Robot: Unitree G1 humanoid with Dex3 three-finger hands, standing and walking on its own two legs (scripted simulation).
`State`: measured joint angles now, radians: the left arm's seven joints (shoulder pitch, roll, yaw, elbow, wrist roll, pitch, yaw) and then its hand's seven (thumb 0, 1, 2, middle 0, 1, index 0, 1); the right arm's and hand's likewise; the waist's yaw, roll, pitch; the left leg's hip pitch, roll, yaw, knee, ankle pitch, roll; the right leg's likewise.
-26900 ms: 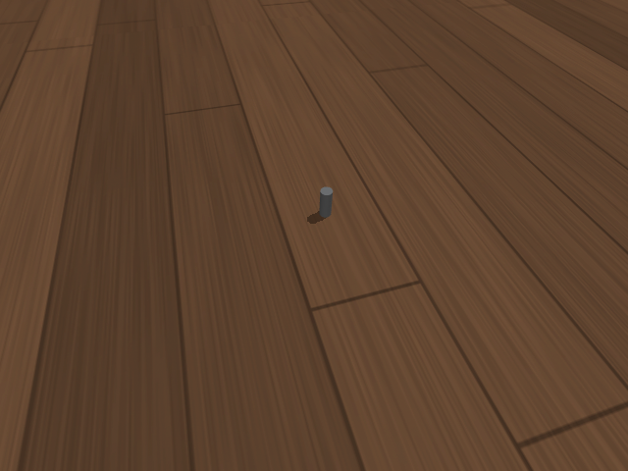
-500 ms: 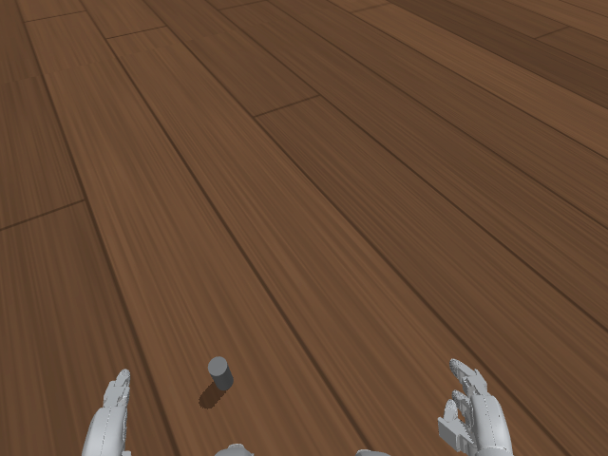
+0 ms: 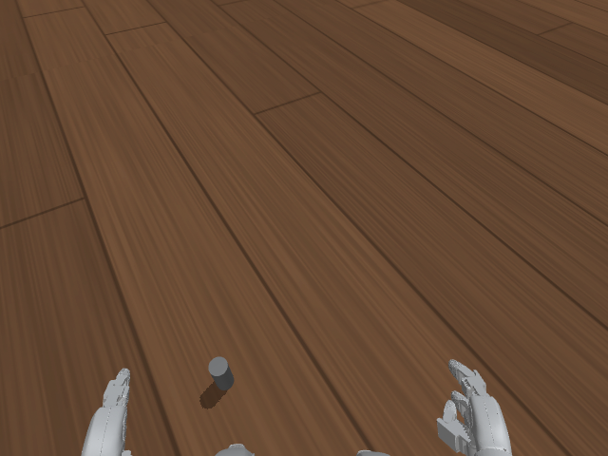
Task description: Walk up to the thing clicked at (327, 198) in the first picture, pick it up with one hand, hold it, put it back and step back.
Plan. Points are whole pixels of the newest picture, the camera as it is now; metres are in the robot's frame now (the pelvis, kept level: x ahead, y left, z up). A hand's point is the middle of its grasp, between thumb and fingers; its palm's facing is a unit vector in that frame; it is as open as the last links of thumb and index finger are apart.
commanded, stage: stand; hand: left
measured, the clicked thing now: (221, 374) +0.43 +0.22 -0.65
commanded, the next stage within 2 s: none
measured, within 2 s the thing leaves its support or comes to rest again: neither
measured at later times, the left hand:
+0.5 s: hand (161, 440) +0.17 +0.18 -0.06, palm faces +0.09 -0.95 -0.30, open 10.5 cm
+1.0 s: hand out of the picture +0.04 +0.26 -0.11, palm faces +0.00 -0.93 -0.36, open 7.4 cm
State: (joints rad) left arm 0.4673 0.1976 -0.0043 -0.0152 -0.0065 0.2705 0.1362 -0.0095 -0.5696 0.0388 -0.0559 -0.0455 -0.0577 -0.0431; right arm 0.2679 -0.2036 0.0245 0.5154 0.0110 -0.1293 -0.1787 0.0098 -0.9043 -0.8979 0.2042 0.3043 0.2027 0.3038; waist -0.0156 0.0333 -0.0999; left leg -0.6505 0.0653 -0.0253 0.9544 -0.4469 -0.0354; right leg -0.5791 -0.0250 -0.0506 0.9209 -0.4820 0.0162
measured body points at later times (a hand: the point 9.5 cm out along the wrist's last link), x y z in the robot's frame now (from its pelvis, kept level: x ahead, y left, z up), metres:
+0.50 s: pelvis +0.00 +0.00 +0.00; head +0.02 -0.01 +0.45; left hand +0.16 +0.23 -0.04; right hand +0.16 -0.25 -0.08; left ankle +0.02 +0.14 -0.69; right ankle -0.01 -0.13 -0.69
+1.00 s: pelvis +0.00 +0.01 +0.05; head +0.01 +0.01 +0.50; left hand +0.04 +0.31 -0.08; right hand +0.06 -0.27 -0.09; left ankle +0.02 +0.14 -0.69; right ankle -0.01 -0.13 -0.69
